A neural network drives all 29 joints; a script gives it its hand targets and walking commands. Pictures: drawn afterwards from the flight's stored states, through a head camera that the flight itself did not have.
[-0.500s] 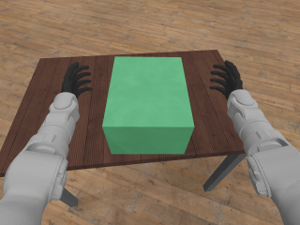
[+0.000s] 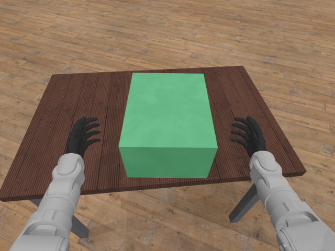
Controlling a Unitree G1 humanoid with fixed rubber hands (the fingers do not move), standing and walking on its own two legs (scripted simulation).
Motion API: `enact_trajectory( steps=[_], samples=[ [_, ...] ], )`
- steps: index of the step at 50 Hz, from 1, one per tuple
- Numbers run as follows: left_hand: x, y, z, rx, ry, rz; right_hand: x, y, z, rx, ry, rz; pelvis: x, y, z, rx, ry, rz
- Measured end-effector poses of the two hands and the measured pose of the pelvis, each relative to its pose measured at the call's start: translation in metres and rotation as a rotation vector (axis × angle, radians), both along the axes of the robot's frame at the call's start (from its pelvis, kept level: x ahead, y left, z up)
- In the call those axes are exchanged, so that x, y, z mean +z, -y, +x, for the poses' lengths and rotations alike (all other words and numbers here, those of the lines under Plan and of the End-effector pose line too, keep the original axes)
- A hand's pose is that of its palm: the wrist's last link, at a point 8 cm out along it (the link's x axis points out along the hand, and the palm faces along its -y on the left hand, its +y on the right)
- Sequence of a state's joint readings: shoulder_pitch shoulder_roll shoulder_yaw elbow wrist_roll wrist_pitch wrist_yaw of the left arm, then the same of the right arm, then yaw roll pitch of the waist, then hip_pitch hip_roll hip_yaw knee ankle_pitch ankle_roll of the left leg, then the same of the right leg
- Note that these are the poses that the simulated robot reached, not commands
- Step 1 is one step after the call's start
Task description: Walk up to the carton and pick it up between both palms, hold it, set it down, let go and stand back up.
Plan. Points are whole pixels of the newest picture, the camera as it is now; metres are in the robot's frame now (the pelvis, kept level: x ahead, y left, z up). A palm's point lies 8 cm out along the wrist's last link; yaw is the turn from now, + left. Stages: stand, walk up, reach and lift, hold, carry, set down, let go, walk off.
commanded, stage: set down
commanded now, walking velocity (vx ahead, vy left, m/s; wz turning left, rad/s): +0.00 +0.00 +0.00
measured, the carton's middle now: (167, 122) +0.53 +0.01 -0.03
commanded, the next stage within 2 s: let go in 1.54 s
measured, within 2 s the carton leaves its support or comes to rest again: neither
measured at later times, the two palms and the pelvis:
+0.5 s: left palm (75, 206) +0.26 +0.23 -0.03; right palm (263, 208) +0.25 -0.22 -0.03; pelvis +0.01 +0.00 +0.00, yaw +1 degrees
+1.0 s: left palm (74, 221) +0.23 +0.23 -0.04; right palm (261, 225) +0.22 -0.21 -0.05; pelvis +0.03 +0.01 +0.01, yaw -1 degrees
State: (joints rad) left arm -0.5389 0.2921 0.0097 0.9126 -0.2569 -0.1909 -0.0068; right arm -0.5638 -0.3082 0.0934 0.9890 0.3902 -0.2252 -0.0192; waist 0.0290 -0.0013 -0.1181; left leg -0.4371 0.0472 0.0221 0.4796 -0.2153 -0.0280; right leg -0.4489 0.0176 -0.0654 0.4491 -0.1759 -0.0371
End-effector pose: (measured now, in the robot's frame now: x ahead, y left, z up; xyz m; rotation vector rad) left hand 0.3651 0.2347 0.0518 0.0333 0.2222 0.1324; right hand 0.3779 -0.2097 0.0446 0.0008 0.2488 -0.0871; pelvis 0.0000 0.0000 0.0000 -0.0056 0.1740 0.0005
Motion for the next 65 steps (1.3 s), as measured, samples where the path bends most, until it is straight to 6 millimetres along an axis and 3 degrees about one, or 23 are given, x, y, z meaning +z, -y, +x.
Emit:
enact_trajectory(
  steps=[16,23,26,38,50,65],
  samples=[
    [-0.027,0.006,-0.044,0.005,-0.005,-0.016,-0.024,0.001,-0.050,-0.007,-0.006,-0.003,0.001,-0.002,0.004,-0.009,0.101,0.003],
    [-0.068,0.004,-0.098,-0.006,-0.070,0.003,-0.067,0.010,-0.111,-0.052,-0.074,-0.022,0.000,-0.003,0.007,0.019,0.138,-0.003],
    [-0.084,0.001,-0.113,0.016,-0.124,0.002,-0.079,0.011,-0.127,-0.045,-0.114,-0.023,-0.001,-0.004,0.006,0.011,0.136,0.003],
    [-0.077,0.003,-0.107,-0.015,-0.181,0.026,-0.077,0.006,-0.133,-0.018,-0.150,-0.047,0.004,-0.009,0.015,-0.017,0.189,0.004],
    [-0.097,0.002,-0.138,-0.010,-0.334,0.038,-0.090,0.000,-0.159,-0.017,-0.259,-0.081,0.008,-0.011,0.029,-0.024,0.234,-0.002],
    [-0.108,-0.003,-0.160,-0.025,-0.467,0.071,-0.101,-0.003,-0.181,-0.007,-0.358,-0.116,0.010,-0.015,0.031,-0.027,0.248,-0.008]
  ],
)
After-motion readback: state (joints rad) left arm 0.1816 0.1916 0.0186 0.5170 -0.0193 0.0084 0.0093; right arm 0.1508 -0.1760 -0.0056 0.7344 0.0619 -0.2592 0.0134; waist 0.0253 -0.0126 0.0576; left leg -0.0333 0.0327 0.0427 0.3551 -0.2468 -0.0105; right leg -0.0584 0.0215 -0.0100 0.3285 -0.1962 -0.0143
